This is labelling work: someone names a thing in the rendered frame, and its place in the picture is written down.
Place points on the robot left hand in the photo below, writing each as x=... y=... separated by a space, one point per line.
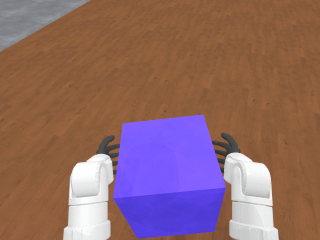
x=104 y=149

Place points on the right robot forearm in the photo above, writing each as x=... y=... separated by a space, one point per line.
x=251 y=189

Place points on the robot right hand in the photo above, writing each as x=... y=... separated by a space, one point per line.
x=232 y=147

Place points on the carton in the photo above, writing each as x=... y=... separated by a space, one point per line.
x=168 y=179

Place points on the left robot forearm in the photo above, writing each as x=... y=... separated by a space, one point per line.
x=88 y=196

